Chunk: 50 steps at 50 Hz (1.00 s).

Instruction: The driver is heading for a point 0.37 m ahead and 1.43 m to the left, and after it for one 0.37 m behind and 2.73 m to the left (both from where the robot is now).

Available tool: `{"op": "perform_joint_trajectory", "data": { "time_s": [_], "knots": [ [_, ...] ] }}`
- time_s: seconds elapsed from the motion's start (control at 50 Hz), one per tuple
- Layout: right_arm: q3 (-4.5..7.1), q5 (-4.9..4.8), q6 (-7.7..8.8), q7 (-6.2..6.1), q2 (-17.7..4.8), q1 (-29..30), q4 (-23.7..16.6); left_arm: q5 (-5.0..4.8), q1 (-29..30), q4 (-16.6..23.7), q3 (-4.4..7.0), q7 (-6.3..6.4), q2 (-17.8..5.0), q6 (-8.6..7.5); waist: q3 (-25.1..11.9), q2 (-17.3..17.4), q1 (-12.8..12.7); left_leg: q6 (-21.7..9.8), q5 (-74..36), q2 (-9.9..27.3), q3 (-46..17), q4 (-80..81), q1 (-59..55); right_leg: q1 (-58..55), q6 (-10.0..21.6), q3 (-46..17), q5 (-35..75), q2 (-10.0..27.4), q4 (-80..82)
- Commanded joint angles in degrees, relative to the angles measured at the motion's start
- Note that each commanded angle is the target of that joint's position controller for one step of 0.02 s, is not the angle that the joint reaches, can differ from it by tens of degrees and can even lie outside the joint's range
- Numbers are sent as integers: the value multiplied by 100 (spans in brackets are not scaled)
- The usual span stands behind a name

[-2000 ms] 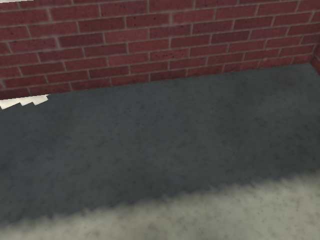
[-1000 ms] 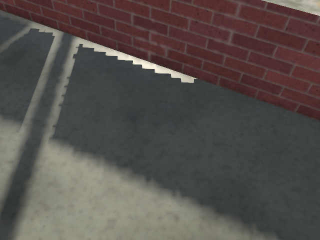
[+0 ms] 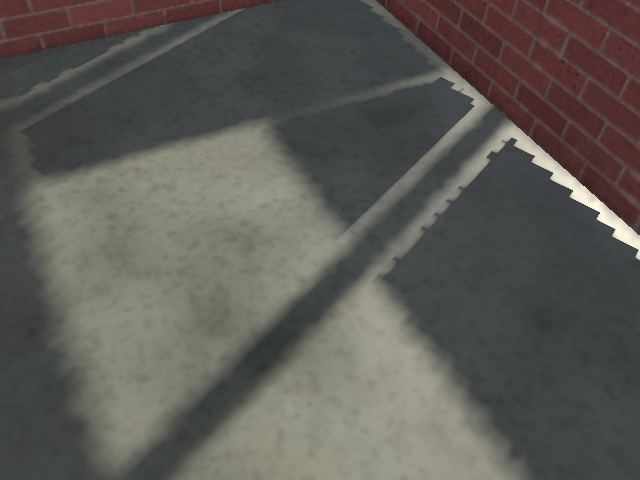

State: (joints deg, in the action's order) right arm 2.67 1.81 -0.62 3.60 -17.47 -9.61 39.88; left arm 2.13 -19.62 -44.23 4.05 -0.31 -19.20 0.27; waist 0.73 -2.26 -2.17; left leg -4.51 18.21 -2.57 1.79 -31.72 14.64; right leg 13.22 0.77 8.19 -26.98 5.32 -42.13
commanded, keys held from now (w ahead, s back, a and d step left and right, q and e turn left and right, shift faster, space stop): w+q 0.54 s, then w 0.46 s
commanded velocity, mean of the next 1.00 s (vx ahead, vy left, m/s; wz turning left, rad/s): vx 0.47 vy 0.00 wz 0.45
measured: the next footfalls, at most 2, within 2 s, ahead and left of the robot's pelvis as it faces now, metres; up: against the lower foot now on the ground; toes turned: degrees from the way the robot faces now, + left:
right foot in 0.42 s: +0.42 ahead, -0.04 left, +0.00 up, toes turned +16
left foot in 0.90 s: +0.57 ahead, +0.26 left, +0.00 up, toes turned +29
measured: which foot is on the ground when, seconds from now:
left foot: down 0.00-0.44, up 0.46-0.88, down 0.90-1.00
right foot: up 0.00-0.40, down 0.42-0.92, up 0.94-1.00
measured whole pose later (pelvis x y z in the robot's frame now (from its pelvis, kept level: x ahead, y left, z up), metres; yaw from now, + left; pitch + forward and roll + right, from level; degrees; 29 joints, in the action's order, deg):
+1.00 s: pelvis +0.51 +0.16 +0.00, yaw +26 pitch +1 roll -1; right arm 0.7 2.1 3.2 1.2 -14.1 -5.9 45.8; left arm 0.4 -22.9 -52.4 1.4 -0.8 -13.8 -2.9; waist 3.3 -0.4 -2.9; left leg -5.1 10.9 -1.9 3.9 -31.2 21.3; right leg 14.1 3.0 2.6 -24.2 1.9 -60.6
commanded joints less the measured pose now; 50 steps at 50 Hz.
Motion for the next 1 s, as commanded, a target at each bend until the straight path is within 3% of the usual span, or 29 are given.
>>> {"op": "perform_joint_trajectory", "data": {
  "time_s": [0.02, 0.04, 0.06, 0.08, 0.12, 0.22, 0.28, 0.32, 0.36, 0.4, 0.42, 0.44, 0.46, 0.48, 0.5, 0.54, 0.56, 0.6, 0.64, 0.74, 0.82, 0.86, 0.88, 0.9, 0.92, 0.94, 0.96, 0.98, 1.0],
  "knots": [
    [310, -84, 88, -199, -1193, -1497, 107, 88, 1280, 1008, 47, -136, -536, -187, 570, 1002, 876, -1267, 2286, 2192, -3914, 2327, -2041, 3824, 93, -912, -217, -151, -2121],
    [232, -94, 116, -228, -978, -1231, 92, -18, 1078, 876, 53, -209, -568, -259, 669, 894, 603, -1105, 1335, 1819, -3258, 2251, -1788, 3522, 84, -909, 457, -37, -1925],
    [204, -95, 158, -257, -898, -1044, 64, -7, 896, 748, 57, -229, -572, -295, 619, 825, 430, -955, 373, 1475, -2745, 2237, -1701, 3221, 31, -888, 817, 16, -1707],
    [173, -105, 209, -282, -828, -929, 38, 66, 736, 626, 55, -232, -579, -273, 508, 826, 326, -873, -468, 1252, -2402, 2202, -1655, 2967, -49, -837, 1051, 20, -1627],
    [154, -156, 311, -272, -793, -1029, 116, 110, 658, 559, 31, -241, -483, -195, 225, 730, 244, -883, -1891, 1079, -2062, 2045, -1635, 2737, -181, -739, 1286, -91, -1667],
    [188, -151, 362, -323, -793, -1631, 446, 42, 1681, 907, -83, -224, -240, -136, 429, 697, 504, -940, -2573, 927, -1982, 2017, -1483, 3058, -351, -615, 1816, -208, -840],
    [202, -131, 373, -373, -825, -1866, 598, -17, 2312, 1130, -162, -255, -127, -185, 507, 753, 689, -880, -2967, 905, -2054, 1863, -1442, 2767, -296, -603, 2200, -383, 34],
    [224, -130, 387, -420, -907, -1878, 653, -57, 2444, 1220, -167, -245, -178, -214, 477, 779, 670, -799, -3298, 1040, -2234, 1795, -1458, 2353, -166, -663, 2346, -471, 458],
    [245, -129, 403, -449, -1004, -1574, 629, -75, 1975, 1108, -132, -176, -301, -242, 353, 777, 361, -569, -3858, 1057, -2253, 1547, -1255, 1353, 15, -715, 2223, -600, 849],
    [272, -120, 429, -406, -1127, -1305, 618, -97, 540, 657, 7, -15, -601, -292, -380, 569, -294, -284, -5114, 704, -1994, -10, -943, -596, 231, -620, 1892, -841, 1154],
    [228, -138, 469, -355, -936, -1295, 584, -23, -339, 505, 86, 97, -841, -349, -966, 351, -678, -168, -4105, 346, -1812, -1404, -184, -1977, 388, -1199, 1429, -184, 1265],
    [72, -272, 495, -351, -204, -1669, 370, 167, -835, 541, 190, 177, -1314, -380, -1823, -909, -572, -25, -578, -387, -1250, -3342, 1127, -3259, 761, -3498, -283, 1535, 1775],
    [93, -171, 456, -347, -477, -1863, 317, 85, -342, 593, 186, 145, -1305, -329, -1885, -1484, -167, -30, 1099, -542, -1105, -4167, 1818, -2846, 1100, -5510, -491, 2050, 2677],
    [146, -49, 382, -349, -693, -1602, 449, 5, 191, 643, 92, 127, -783, -307, -947, -673, 26, -71, 609, -93, -1045, -4360, 2041, -1987, 1084, -4805, -844, 1852, 2748],
    [140, -27, 343, -292, -688, -1312, 493, -32, 458, 634, 5, 101, -388, -322, -388, -121, 54, -69, 194, 136, -887, -4157, 1942, -1295, 1037, -3841, -397, 1577, 2784],
    [124, 27, 244, -192, -490, -1125, 493, -33, 504, 465, -71, 103, -164, -380, 39, -190, 199, -33, 16, 403, -753, -3762, 1695, -548, 834, -2556, 810, 1077, 3032],
    [97, 46, 188, -149, -405, -1184, 506, -50, 415, 370, -70, 80, -187, -450, 33, -355, 249, -5, -2, 406, -720, -3719, 1576, -391, 902, -2295, 1351, 1063, 3065],
    [55, 56, 131, -97, -271, -981, 445, -111, 209, 184, -71, -5, -155, -603, 113, -299, 267, 4, -100, 401, -770, -3493, 1715, -344, 998, -1897, 2157, 1046, 3187],
    [17, 61, 130, -59, -199, -597, 324, -108, 114, 44, -66, -45, -180, -675, 217, -253, 258, 53, -441, 400, -804, -3086, 2072, -452, 1044, -1520, 2491, 1023, 3365],
    [-165, 48, 229, 68, 9, 574, 10, -141, -41, -231, -88, -86, -201, -658, 321, -238, 125, 188, -1556, 411, -133, -1051, 1591, -250, 849, -459, 3080, 590, 3441],
    [-189, 63, 250, 31, -105, 1039, -95, -155, -533, -554, -41, -55, -445, -574, 388, -210, 17, 44, -1337, 412, 159, -314, 1324, -881, 821, -565, 3652, 904, 3260],
    [-154, 105, 286, -40, -201, 877, -29, -140, -628, -681, -31, -28, -532, -492, 257, -251, 122, -119, -830, 218, 289, -24, 947, -1282, 767, -490, 4780, 950, 2668],
    [-112, 130, 332, -79, -253, 362, 151, -150, -647, -741, -39, -16, -542, -448, -24, -212, 370, -229, -804, 42, 356, 286, 275, -1329, 698, -349, 5451, 852, 1924],
    [-23, 180, 392, -139, -418, -533, 497, -155, -710, -766, -82, -11, -441, -422, -540, -36, 706, -372, -828, -32, 323, 484, -901, -975, 586, -156, 5368, 620, 825],
    [113, 276, 418, -228, -857, -1557, 694, -160, -632, -548, -167, -17, -216, -435, -1268, 543, 1119, -669, -12, 1217, -1063, 639, -2287, 82, 465, -18, 3592, 391, -855],
    [239, 200, 360, -311, -1371, -1666, 709, -251, -1078, -325, -261, -80, 336, -430, -1784, 1805, 783, -1380, 179, 2760, -3871, 1339, -3458, 2080, 231, -80, -363, -653, -2759],
    [236, -46, 337, -336, -1143, -1468, 711, -134, -516, -359, -72, 5, -374, -377, -1353, 884, 901, -1289, -243, 2510, -3744, 1465, -3077, 2606, 311, -898, -177, -456, -3131],
    [152, -71, 365, -346, -841, -1084, 741, -189, -170, -245, -66, -19, -307, -422, -668, 753, 678, -1140, -983, 2220, -2774, 1478, -2462, 2688, 375, -1005, 354, -226, -2989],
    [84, -55, 416, -322, -552, -839, 762, -207, -102, -278, -100, -36, -178, -452, -360, 561, 485, -976, -1698, 1946, -2195, 1624, -1852, 2434, 366, -992, 669, -73, -2642]
  ]
}}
